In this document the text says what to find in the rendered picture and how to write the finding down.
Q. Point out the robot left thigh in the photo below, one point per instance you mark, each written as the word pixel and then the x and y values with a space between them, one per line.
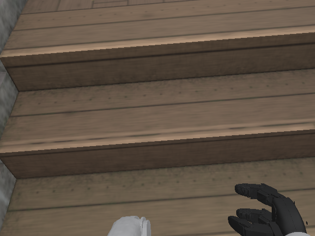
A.
pixel 131 226

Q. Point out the robot right hand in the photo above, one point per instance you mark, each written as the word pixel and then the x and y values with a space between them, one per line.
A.
pixel 284 218

